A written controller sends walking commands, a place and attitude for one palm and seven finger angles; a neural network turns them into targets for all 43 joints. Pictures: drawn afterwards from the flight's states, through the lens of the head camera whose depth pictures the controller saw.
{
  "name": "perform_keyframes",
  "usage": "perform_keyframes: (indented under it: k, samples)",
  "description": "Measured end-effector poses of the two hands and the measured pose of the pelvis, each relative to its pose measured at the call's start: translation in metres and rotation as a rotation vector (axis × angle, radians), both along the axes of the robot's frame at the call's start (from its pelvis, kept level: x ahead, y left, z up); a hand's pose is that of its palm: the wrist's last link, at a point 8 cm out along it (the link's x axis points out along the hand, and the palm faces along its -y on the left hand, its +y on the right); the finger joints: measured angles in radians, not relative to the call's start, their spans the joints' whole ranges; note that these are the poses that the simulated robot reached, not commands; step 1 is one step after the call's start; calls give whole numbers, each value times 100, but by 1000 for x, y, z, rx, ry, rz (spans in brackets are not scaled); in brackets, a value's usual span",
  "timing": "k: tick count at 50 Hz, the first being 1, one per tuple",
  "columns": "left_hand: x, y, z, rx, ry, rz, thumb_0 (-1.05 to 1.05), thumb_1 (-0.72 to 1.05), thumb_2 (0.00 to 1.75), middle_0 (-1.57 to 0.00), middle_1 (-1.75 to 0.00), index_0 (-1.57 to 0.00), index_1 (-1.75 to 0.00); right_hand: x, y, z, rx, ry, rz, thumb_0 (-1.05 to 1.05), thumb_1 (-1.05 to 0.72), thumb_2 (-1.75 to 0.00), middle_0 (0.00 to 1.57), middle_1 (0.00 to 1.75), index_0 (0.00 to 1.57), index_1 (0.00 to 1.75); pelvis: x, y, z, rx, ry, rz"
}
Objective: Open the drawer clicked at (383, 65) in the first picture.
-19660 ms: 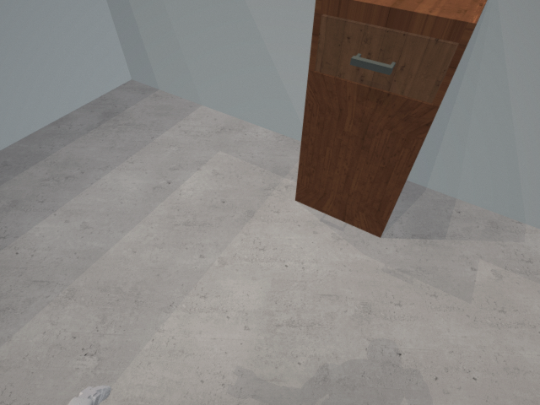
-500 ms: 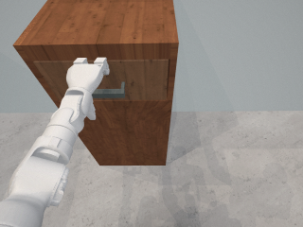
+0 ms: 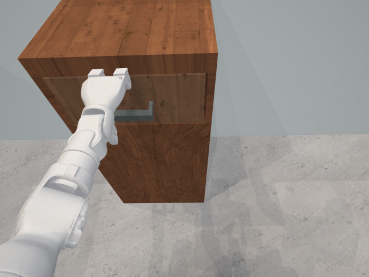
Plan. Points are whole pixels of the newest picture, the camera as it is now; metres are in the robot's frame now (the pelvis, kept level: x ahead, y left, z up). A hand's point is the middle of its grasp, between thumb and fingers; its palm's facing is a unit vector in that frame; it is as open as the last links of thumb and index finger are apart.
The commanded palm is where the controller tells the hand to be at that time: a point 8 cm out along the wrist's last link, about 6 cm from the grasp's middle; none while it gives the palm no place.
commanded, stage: re-aim the fingers above the handle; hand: left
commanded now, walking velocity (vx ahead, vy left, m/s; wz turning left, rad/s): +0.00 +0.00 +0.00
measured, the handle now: (130, 110) +0.53 +0.15 +0.03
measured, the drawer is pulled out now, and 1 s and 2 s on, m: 0.00 0.00 0.00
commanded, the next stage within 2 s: lower the fingers behind the handle in 0.70 s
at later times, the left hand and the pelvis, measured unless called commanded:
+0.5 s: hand (103, 109) +0.47 +0.19 +0.09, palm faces +0.04 +0.03 -1.00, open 13.8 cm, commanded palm +0.44 +0.17 +0.14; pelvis +0.00 -0.01 +0.00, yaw +1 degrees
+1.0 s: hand (122, 105) +0.48 +0.14 +0.09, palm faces +0.05 -0.01 -1.00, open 13.5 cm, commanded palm +0.46 +0.17 +0.13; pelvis +0.00 -0.01 +0.00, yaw +0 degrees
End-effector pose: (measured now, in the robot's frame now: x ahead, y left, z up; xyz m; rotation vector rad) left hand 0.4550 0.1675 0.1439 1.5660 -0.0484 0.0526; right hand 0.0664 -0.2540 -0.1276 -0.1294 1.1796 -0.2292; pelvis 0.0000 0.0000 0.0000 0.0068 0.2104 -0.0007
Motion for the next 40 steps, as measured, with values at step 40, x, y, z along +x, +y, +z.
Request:
perform_keyframes:
  k: [40]
  samples:
    - [-8, -39, -7, -59, -2, -160, 0, -49, 30, -32, -120, -32, -120, 6, -13, 6, -35, -39, -14, 1, -91, -90, 20, 30, 20, 30, -1, -7, -1, 4, -12, -5]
